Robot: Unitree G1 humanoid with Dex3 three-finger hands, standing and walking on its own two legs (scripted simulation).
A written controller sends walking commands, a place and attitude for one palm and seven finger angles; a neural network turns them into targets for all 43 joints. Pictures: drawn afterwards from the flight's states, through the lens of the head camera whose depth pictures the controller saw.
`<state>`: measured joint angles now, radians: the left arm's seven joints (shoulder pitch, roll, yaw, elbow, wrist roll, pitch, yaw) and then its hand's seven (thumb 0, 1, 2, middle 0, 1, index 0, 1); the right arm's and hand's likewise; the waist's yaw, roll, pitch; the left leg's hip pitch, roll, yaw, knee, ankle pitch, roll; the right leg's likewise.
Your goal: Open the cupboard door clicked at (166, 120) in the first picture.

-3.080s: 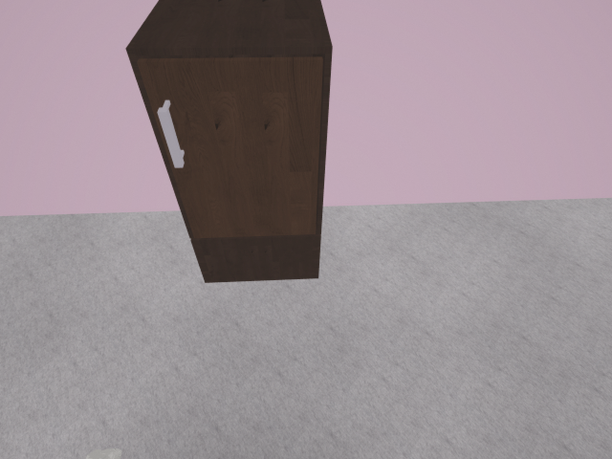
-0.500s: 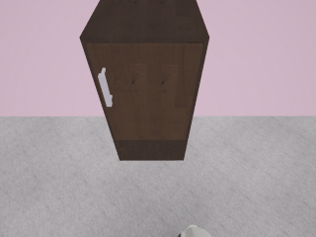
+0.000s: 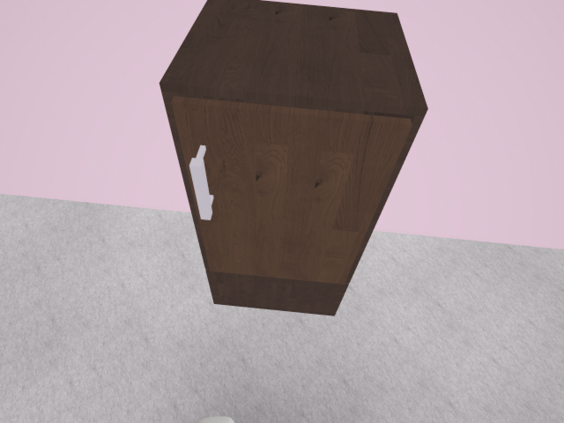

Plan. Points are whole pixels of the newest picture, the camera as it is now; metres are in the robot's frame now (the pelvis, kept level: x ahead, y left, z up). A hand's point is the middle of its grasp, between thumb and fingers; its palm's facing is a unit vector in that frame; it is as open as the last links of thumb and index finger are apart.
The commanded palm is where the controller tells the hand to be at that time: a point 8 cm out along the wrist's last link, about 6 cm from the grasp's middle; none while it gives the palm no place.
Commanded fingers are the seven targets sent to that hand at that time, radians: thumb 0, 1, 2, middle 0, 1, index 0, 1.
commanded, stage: come to a stop and stand still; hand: left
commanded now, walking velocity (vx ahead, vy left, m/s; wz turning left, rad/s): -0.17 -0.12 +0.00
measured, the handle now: (204, 184) +0.54 +0.21 -0.04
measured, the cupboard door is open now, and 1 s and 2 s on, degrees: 0 0 0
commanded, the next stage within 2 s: look again from close up in 0.88 s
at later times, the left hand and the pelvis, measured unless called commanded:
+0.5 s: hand out of the picture -0.02 +0.13 -0.17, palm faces +0.04 -0.98 -0.21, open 7.3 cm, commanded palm none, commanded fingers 0.00 0.90 0.90 -0.20 -0.30 -0.20 -0.30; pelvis -0.06 -0.05 +0.00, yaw +1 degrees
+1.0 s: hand out of the picture -0.12 +0.09 -0.17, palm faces +0.05 -0.99 -0.15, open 7.4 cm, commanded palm none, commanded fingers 0.00 0.90 0.90 -0.20 -0.30 -0.20 -0.30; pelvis -0.08 -0.06 +0.01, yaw +0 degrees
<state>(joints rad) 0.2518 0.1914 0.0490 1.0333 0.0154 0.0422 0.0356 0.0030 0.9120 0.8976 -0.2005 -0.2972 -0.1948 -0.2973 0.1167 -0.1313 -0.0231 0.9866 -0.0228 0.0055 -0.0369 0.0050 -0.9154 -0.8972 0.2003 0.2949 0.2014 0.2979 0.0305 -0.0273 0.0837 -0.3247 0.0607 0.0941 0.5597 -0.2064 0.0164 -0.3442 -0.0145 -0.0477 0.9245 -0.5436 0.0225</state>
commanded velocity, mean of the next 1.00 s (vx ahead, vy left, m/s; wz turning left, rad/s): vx -0.01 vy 0.00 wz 0.00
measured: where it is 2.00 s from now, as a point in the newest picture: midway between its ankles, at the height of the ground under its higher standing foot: outside the picture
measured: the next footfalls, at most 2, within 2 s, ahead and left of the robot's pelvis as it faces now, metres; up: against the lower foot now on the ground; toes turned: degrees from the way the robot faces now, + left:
right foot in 0.22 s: +0.02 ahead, -0.13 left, +0.00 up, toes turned -5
left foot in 0.50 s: -0.05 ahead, +0.07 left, +0.00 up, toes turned +1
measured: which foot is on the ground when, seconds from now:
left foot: down 0.00-0.22, up 0.24-0.48, down 0.50-1.00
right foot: up 0.00-0.20, down 0.22-1.00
